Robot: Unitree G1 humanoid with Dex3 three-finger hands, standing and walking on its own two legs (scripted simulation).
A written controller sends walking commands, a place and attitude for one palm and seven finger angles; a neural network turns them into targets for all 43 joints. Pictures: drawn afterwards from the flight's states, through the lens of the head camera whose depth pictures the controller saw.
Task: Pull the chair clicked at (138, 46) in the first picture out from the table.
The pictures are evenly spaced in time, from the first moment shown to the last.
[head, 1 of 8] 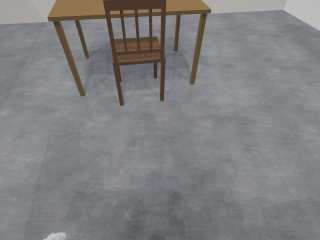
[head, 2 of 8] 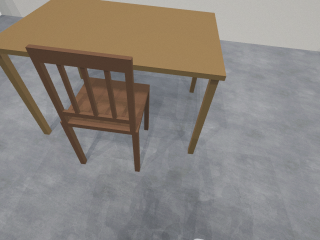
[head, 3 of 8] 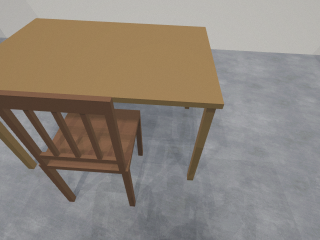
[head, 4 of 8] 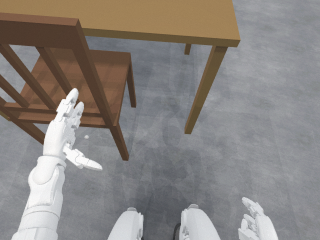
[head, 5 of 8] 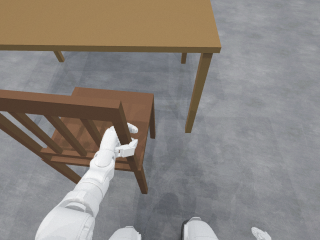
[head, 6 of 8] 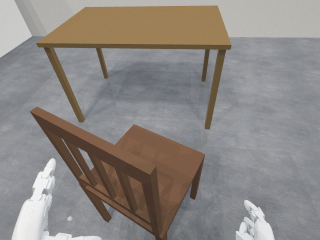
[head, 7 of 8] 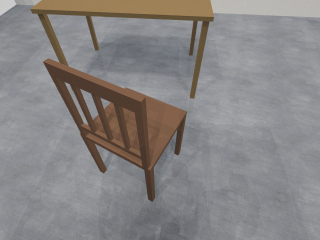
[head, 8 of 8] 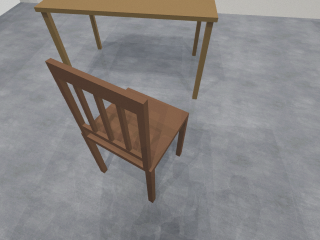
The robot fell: no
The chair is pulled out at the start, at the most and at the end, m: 0.00 0.68 0.68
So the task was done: yes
